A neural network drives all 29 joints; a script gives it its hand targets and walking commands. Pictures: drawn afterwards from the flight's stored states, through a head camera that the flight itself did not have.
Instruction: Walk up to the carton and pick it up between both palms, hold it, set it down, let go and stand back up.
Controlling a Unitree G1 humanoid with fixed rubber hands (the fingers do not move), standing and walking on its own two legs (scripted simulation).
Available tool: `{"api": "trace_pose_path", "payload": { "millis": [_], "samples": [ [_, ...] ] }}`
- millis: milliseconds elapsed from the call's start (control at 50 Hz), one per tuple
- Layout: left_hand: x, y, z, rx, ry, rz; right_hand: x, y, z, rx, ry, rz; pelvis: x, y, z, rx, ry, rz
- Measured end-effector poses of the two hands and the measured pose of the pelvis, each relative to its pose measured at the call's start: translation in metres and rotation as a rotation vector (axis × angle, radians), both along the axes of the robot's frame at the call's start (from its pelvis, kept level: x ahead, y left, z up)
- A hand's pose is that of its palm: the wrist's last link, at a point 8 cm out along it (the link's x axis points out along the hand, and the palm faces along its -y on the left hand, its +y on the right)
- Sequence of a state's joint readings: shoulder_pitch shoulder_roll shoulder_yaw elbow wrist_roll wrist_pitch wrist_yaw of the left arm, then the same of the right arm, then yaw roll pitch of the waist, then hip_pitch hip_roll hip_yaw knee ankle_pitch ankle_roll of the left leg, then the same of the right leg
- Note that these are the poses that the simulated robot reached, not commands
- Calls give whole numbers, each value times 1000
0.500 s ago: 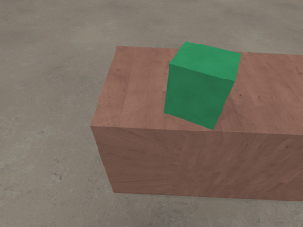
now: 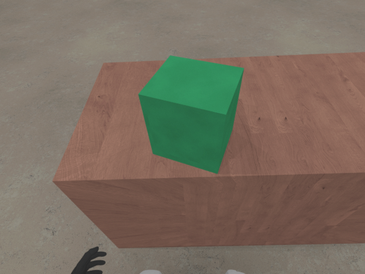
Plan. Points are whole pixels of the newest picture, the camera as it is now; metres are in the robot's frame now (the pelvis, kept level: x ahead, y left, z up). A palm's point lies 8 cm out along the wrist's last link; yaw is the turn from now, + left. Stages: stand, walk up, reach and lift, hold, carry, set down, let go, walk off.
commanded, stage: walk up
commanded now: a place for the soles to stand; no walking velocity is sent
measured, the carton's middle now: (194, 115) +0.50 -0.01 +0.06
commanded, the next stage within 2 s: none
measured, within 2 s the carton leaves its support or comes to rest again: neither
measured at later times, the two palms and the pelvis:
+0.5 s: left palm out of the picture +0.07 +0.27 -0.09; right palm out of the picture +0.15 -0.24 -0.08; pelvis +0.01 +0.00 +0.01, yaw +5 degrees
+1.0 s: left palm out of the picture +0.12 +0.26 -0.08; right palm out of the picture +0.07 -0.30 -0.08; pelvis +0.05 -0.01 +0.02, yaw +3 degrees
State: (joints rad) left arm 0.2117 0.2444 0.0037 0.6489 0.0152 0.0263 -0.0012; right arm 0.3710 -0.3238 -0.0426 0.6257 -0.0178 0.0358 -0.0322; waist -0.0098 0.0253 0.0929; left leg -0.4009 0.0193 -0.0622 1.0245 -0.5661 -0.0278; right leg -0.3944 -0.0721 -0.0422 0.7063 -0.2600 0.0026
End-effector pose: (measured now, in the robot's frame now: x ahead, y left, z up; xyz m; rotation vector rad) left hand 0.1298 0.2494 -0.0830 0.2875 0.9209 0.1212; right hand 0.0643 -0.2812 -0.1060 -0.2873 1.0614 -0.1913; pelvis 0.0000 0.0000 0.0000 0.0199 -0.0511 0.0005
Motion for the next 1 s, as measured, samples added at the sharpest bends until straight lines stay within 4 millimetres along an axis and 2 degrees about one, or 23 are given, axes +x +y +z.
{"api": "trace_pose_path", "payload": {
  "millis": [100, 180, 260, 380, 460, 540, 680, 800, 900, 960, 1000],
  "samples": [
    [-6, 7, 12, 36, -20, 51, 35, 3, 9, 17, -33, 69, 4, -7, 7, 5, 16, 30],
    [-23, 21, 7, 46, -4, 94, 52, 7, 16, 6, -49, 108, 4, -6, 6, 1, 21, 53],
    [-43, 34, -8, 23, 47, 124, 57, 14, 22, -4, -79, 123, 2, 1, 3, -1, 19, 73],
    [-59, 30, -15, -2, 78, 142, 65, 20, 25, 8, -88, 118, 5, 1, 4, -11, 25, 85],
    [-63, 22, -8, -7, 67, 139, 79, 30, 23, 45, -99, 147, 6, 3, 8, -26, 19, 94],
    [-57, 24, 2, -11, 46, 135, 84, 42, 26, 72, -116, 162, 7, 7, 13, -24, 24, 91],
    [-43, 34, 9, -5, 2, 116, 77, 46, 26, 73, -98, 145, 8, 13, 16, -27, 26, 85],
    [-39, 38, 7, -4, 7, 98, 67, 43, 28, 53, -85, 131, 12, 15, 16, -27, 27, 81],
    [-34, 30, 3, -9, 64, 67, 35, 19, 29, -3, -14, 70, 29, 5, 19, -28, 23, 69],
    [-21, 19, 2, -17, 82, 49, 14, -1, 27, -20, 68, 18, 42, -7, 20, -21, 21, 64],
    [-9, 8, 1, -18, 85, 42, 7, -15, 22, -19, 110, -10, 52, -15, 18, -15, 20, 59]
  ]
}}
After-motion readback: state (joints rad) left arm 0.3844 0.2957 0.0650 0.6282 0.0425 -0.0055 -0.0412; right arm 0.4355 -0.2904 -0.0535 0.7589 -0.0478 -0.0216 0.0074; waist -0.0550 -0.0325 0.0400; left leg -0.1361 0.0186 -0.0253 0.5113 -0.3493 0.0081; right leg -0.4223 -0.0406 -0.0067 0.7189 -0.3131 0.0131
